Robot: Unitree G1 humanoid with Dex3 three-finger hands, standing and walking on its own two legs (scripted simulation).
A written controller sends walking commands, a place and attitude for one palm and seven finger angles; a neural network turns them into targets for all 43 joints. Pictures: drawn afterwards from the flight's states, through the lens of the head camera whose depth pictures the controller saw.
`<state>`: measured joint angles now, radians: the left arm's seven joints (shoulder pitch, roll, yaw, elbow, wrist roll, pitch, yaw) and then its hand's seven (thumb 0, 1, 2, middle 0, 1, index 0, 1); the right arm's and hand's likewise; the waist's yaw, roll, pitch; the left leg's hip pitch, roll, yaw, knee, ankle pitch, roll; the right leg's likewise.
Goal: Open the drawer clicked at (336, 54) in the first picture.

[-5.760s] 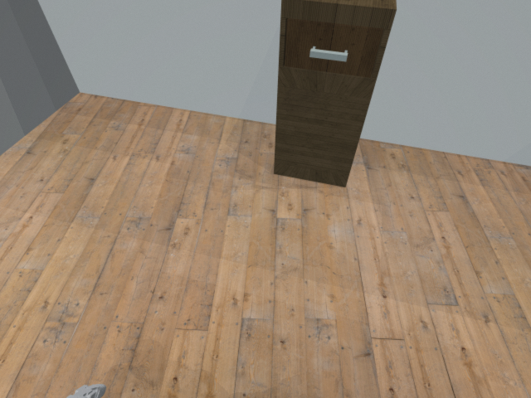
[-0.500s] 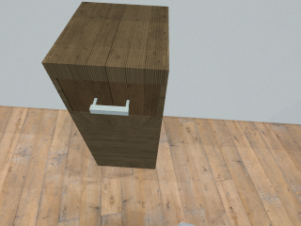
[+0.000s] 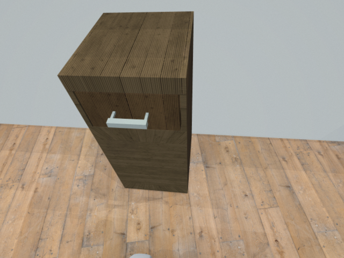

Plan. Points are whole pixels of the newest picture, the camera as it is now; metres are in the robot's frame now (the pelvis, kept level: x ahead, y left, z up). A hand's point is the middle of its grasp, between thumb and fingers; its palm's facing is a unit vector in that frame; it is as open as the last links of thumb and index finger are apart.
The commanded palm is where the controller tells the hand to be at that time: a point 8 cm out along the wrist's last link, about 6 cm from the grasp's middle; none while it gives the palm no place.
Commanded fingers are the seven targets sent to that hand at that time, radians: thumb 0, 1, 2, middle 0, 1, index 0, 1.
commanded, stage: come to a stop and stand still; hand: left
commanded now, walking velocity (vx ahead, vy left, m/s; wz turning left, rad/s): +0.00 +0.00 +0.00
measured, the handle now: (128, 119) +0.54 +0.22 -0.06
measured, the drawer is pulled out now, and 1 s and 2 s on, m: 0.00 0.00 0.00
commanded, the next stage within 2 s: look again from close up in 0.58 s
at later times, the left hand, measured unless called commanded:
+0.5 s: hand out of the picture -0.03 +0.22 -0.18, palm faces +0.01 -0.98 -0.18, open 7.4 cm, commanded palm none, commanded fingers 0.00 0.90 0.90 -0.20 -0.30 -0.20 -0.30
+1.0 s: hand out of the picture -0.02 +0.24 -0.18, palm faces -0.01 -0.98 -0.22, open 7.4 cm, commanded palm none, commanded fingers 0.00 0.90 0.90 -0.20 -0.30 -0.20 -0.30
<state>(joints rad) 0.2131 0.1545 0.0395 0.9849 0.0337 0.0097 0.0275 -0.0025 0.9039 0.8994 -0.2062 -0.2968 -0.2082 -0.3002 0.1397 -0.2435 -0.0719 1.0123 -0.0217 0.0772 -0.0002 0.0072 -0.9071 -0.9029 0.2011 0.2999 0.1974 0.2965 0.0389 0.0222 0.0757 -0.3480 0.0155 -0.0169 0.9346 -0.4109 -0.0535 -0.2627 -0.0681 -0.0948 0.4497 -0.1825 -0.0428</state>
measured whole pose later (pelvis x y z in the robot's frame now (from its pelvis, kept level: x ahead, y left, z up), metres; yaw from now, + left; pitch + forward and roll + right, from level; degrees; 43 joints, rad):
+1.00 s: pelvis -0.03 +0.07 -0.01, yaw -1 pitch -1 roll +0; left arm 0.28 0.15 -0.01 1.09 0.01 -0.01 0.03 0.00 0.91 0.90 -0.20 -0.30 -0.20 -0.30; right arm 0.31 -0.17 0.01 1.06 -0.02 -0.02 -0.02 0.01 -0.92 -0.90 0.20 0.30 0.20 0.30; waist 0.00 0.03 0.02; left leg -0.18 -0.01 0.05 0.51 -0.32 0.03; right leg -0.21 -0.04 -0.01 0.52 -0.29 0.02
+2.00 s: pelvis -0.05 +0.02 -0.05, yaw +0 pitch +10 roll +1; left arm 0.28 0.37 -0.02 0.00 1.01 0.01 0.37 0.00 0.24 0.62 -0.27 -0.71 -0.27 -0.71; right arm 0.08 -0.17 0.02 0.57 -0.07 0.09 -0.01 0.01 -0.90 -0.90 0.21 0.30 0.20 0.30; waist 0.08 0.04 -0.08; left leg -0.62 0.03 0.01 0.88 -0.44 -0.03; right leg -0.66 -0.01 -0.04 0.92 -0.44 -0.04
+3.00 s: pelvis -0.04 +0.05 -0.01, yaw -1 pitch +3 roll +0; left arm -0.08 0.46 -0.04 0.08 0.95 -0.04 0.06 -0.01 -0.49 0.30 -0.32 -1.20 -0.32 -1.20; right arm 0.16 -0.26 -0.02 0.62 -0.01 0.12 -0.01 0.01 -0.90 -0.90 0.21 0.30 0.20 0.30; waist 0.08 0.08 -0.01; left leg -0.27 0.00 0.03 0.49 -0.27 0.01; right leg -0.30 -0.02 -0.02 0.51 -0.27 0.00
